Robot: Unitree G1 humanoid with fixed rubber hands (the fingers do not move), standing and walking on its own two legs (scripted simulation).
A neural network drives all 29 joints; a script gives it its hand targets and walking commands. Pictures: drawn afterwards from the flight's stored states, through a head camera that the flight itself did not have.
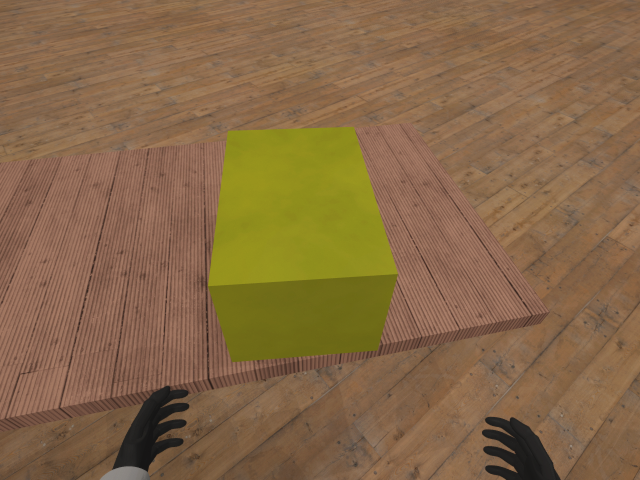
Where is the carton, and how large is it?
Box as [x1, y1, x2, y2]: [208, 127, 397, 361]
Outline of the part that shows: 353,127 228,131 208,287 232,361 377,350 397,272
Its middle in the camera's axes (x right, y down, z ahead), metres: -0.03 -0.01 +0.59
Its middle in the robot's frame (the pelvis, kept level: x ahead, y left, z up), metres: +0.46 +0.08 +0.05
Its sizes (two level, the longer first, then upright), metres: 0.317 0.209 0.178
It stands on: a table, 0.74 m high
